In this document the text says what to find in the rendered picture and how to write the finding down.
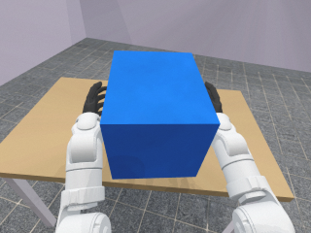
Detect carton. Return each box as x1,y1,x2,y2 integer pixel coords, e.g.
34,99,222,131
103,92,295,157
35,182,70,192
99,50,221,180

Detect left robot forearm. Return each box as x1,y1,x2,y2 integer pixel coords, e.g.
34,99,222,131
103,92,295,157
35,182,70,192
54,112,105,233

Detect right robot forearm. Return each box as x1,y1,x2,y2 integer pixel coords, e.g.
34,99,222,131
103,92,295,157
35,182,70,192
211,113,295,233

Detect robot right hand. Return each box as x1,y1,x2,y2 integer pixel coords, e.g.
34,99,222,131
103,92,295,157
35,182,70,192
204,82,223,113

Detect table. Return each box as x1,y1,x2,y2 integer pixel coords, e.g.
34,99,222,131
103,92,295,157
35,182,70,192
0,77,294,233

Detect left robot upper arm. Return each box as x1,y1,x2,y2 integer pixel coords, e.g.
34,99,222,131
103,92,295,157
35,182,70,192
56,212,112,233

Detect robot left hand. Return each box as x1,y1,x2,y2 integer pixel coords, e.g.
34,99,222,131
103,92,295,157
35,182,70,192
82,82,107,117

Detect right robot upper arm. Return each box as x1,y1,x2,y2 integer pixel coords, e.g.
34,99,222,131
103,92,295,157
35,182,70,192
232,201,294,233

